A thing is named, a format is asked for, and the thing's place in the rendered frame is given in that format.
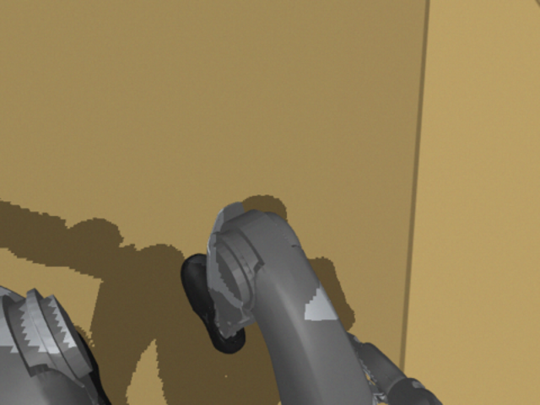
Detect right robot hand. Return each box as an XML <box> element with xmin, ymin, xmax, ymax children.
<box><xmin>346</xmin><ymin>332</ymin><xmax>407</xmax><ymax>404</ymax></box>

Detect left robot foot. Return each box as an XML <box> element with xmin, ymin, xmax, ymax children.
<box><xmin>76</xmin><ymin>330</ymin><xmax>111</xmax><ymax>405</ymax></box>

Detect right robot foot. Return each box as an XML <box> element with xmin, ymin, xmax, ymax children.
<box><xmin>181</xmin><ymin>254</ymin><xmax>246</xmax><ymax>354</ymax></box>

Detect right robot arm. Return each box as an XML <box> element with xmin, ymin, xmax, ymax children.
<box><xmin>386</xmin><ymin>378</ymin><xmax>443</xmax><ymax>405</ymax></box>

